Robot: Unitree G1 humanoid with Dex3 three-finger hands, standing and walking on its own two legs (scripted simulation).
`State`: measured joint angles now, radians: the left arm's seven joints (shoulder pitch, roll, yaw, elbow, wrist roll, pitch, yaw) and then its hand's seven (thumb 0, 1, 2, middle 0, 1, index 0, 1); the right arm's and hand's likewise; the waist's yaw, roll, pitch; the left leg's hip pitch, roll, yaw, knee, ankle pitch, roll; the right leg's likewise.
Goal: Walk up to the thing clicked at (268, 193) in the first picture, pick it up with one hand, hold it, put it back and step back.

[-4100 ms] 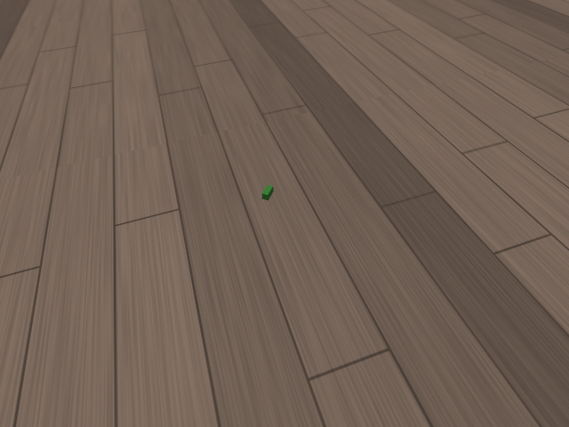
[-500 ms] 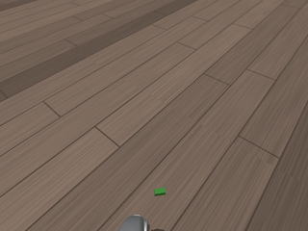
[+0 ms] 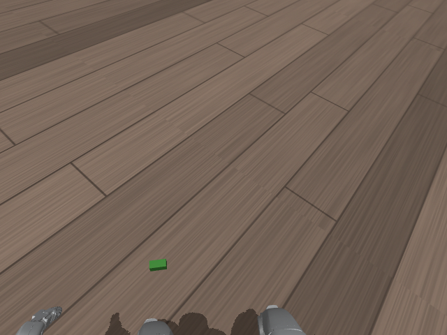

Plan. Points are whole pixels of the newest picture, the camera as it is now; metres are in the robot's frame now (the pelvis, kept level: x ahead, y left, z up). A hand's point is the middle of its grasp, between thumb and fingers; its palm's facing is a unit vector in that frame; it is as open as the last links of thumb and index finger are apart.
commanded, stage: walk up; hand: left
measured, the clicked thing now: (158, 265) +0.47 +0.23 -0.71
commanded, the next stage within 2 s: none
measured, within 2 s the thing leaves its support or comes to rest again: neither
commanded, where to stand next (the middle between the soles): +0.11 -0.03 m, yaw +5 degrees
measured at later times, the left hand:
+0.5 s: hand out of the picture -0.01 +0.20 -0.09, palm faces +0.10 -0.85 -0.52, open 7.4 cm
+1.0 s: hand out of the picture +0.05 +0.22 -0.13, palm faces +0.11 -0.93 -0.35, open 7.4 cm
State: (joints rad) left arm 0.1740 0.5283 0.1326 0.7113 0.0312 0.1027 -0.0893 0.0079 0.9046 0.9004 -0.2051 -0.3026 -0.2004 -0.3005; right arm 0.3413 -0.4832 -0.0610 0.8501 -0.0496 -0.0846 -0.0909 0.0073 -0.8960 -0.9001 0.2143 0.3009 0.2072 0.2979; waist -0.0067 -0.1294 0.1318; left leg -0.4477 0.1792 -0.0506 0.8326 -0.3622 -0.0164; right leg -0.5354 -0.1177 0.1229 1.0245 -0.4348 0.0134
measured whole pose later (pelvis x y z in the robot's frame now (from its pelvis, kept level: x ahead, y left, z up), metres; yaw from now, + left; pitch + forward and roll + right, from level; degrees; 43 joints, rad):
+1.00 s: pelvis +0.02 -0.04 +0.03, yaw +7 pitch -2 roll -1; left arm 0.19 0.38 0.00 1.01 0.01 -0.03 0.00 0.01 0.90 0.90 -0.21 -0.30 -0.20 -0.30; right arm 0.12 -0.37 -0.01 1.01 -0.01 0.00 0.02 0.01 -0.90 -0.90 0.21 0.30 0.20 0.30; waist 0.02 0.00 0.06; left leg -0.32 0.01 -0.04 0.69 -0.34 0.00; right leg -0.30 -0.05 -0.01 0.64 -0.32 0.03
